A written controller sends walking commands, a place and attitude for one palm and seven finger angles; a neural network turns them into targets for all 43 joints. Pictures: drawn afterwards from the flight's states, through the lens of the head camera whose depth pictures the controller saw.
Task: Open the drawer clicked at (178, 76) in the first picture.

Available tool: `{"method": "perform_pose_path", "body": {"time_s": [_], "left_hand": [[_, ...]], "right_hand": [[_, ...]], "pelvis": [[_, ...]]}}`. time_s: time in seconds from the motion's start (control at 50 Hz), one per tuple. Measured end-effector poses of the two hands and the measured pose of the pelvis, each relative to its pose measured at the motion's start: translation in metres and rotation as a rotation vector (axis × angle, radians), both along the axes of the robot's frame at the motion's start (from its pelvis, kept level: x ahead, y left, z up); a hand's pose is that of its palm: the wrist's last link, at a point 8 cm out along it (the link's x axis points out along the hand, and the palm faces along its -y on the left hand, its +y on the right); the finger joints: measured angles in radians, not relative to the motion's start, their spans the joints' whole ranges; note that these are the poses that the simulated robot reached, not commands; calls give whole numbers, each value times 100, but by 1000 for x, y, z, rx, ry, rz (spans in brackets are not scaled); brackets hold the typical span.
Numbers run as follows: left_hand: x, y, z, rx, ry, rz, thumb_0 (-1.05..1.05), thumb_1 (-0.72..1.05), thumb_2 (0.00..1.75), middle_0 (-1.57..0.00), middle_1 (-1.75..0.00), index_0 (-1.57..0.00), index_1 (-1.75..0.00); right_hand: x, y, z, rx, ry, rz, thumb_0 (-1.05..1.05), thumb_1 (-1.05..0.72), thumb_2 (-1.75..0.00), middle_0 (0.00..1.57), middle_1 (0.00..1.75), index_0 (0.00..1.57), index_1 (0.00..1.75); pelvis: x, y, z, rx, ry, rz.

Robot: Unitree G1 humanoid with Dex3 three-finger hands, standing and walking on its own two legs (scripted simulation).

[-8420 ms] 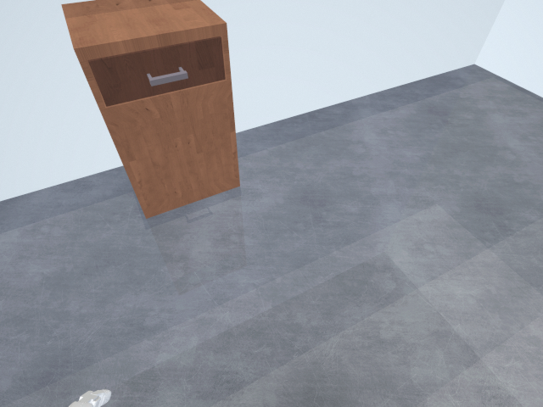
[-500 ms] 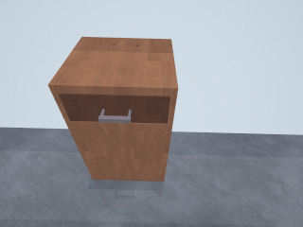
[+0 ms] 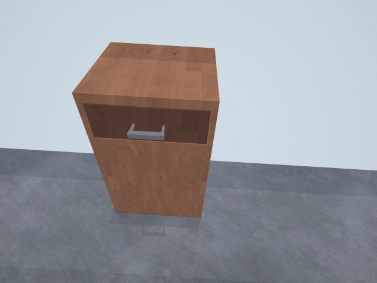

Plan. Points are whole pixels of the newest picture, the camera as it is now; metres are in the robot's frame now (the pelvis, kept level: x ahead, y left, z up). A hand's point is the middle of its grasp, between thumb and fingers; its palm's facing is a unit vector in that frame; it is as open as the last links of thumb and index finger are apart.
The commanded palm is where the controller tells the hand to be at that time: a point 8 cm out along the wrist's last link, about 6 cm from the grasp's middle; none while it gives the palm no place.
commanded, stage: shuffle to correct the standing spot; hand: left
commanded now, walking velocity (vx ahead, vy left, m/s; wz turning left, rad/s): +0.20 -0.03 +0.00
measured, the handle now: (147, 131) +0.64 +0.19 -0.08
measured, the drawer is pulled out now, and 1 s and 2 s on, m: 0.00 0.00 0.00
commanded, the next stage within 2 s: come to a stop and stand still in 0.62 s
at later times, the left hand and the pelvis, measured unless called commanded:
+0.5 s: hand out of the picture +0.04 +0.13 -0.16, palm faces +0.10 -0.98 -0.19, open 7.4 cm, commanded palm none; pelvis +0.04 -0.03 +0.01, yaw +1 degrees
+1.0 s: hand out of the picture +0.15 +0.16 -0.17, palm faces +0.05 -0.97 -0.23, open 7.3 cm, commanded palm none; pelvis +0.13 -0.02 +0.00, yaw +0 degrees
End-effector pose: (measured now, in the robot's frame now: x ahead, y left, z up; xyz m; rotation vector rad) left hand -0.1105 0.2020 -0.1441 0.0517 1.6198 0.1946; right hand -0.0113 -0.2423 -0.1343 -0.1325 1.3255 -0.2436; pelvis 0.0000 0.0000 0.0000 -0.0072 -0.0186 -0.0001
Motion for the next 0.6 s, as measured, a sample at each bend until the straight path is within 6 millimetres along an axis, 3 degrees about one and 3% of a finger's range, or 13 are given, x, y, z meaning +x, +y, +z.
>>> {"method": "perform_pose_path", "body": {"time_s": [0.08,0.2,0.32,0.4,0.5,0.6], "left_hand": [[24,7,-13,-15,-67,-11,1,91,90,-20,-29,-20,-30],[100,10,8,24,-268,-65,1,91,90,-20,-29,-19,-30],[147,10,15,112,-367,-114,2,94,90,-20,-29,-19,-30],[150,-5,17,118,-384,-64,1,93,90,-20,-29,-19,-30],[136,-28,15,63,-304,-35,0,92,90,-20,-29,-19,-30],[130,-42,6,-11,-235,0,0,91,90,-20,-29,-20,-30]], "right_hand": [[-13,15,-11,3,5,5,1,-91,-90,20,30,20,29],[-29,32,-8,82,59,-3,1,-91,-90,20,30,20,29],[-27,22,-24,138,81,-32,1,-91,-90,20,30,21,30],[-9,6,-27,139,106,3,1,-91,-90,20,30,20,29],[34,-12,-12,99,41,15,1,-91,-90,20,30,20,29],[80,-15,0,58,-12,53,1,-91,-90,20,30,20,29]], "pelvis": [[-7,6,-9,1,-3,-3],[-2,-2,6,5,13,-1],[12,-25,-3,32,11,-7],[22,-32,-3,8,-1,14],[40,-35,7,2,-3,24],[60,-30,8,-10,3,36]]}}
